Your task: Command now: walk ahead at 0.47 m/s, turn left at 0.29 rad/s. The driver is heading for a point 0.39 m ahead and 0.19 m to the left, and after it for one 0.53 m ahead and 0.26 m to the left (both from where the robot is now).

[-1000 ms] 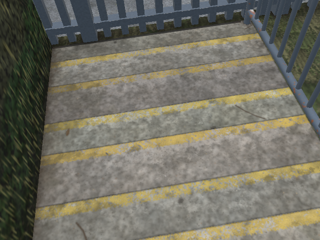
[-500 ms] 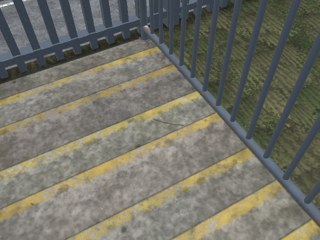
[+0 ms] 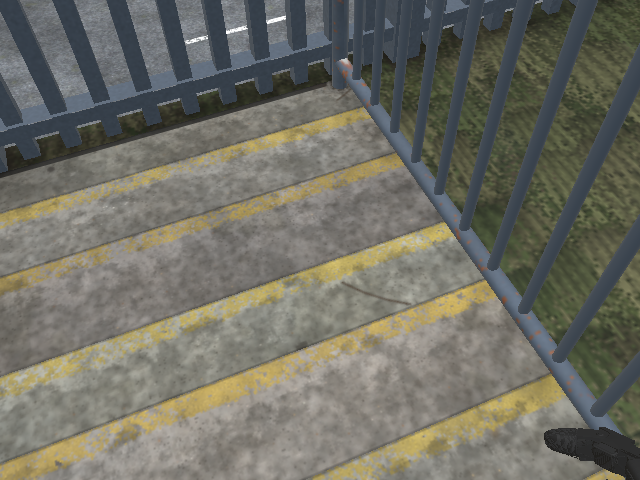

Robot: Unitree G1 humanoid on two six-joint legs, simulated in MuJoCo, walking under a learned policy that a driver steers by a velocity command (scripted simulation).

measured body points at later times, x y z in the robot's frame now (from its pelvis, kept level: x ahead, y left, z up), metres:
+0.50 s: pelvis +0.29 -0.04 +0.01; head +0.31 -0.05 +0.46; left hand +0.43 +0.26 -0.05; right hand +0.42 -0.31 -0.11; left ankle +0.16 +0.09 -0.67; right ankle +0.41 -0.13 -0.71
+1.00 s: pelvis +0.44 +0.03 +0.02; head +0.47 +0.07 +0.46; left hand +0.37 +0.34 -0.10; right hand +0.75 -0.08 -0.05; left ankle +0.46 +0.14 -0.71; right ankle +0.45 -0.14 -0.63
